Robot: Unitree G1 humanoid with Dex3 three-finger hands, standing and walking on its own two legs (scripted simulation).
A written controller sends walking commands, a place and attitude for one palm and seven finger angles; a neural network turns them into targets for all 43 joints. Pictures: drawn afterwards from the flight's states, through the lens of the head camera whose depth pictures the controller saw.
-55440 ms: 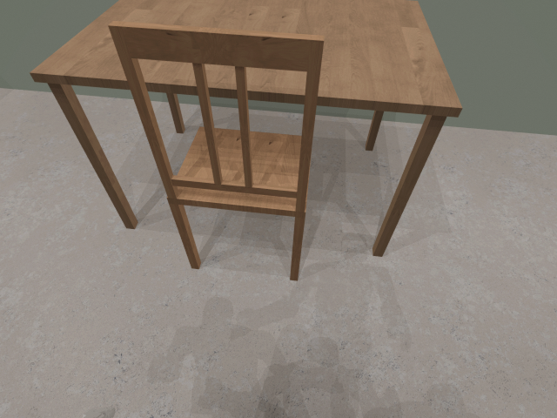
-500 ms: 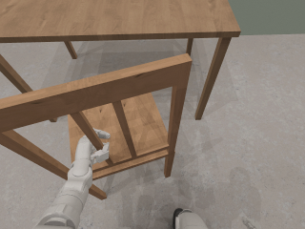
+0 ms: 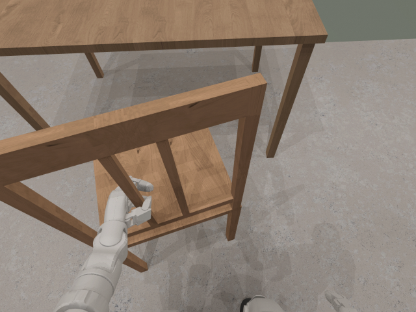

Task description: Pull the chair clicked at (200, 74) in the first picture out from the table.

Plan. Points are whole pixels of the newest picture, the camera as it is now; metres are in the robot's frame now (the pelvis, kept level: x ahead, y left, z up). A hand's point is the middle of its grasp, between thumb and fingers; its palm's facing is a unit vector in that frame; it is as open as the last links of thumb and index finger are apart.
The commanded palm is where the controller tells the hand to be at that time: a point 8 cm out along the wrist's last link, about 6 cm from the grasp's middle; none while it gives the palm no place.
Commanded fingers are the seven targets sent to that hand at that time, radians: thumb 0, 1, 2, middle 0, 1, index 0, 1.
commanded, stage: step backward, pulling the chair out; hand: left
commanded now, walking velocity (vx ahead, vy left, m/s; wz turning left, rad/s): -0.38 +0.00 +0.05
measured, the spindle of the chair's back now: (135, 196) +0.34 +0.18 -0.05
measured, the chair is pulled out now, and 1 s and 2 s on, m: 0.35 0.47 0.64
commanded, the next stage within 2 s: stop walking, hand still on the chair in 1.88 s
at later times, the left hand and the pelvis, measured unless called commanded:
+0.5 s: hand (144, 232) +0.27 +0.15 -0.06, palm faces +0.06 -0.97 -0.23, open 5.3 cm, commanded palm +0.24 +0.20 -0.05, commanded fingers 0.00 0.90 0.90 -0.50 -1.45 -0.50 -1.45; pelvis -0.05 +0.00 +0.01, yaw -3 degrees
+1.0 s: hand (144, 272) +0.19 +0.14 -0.06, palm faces +0.04 -0.97 -0.23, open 5.3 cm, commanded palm +0.17 +0.19 -0.06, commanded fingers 0.00 0.90 0.90 -0.50 -1.45 -0.50 -1.45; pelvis -0.13 +0.00 +0.01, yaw +0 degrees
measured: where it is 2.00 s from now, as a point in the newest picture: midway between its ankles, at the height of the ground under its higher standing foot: outside the picture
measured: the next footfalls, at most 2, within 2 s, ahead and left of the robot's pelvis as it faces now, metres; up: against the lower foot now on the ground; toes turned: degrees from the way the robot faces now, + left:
right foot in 0.38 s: -0.01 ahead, -0.10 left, +0.00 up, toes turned -7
left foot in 1.06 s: -0.14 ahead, +0.16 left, +0.00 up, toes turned +2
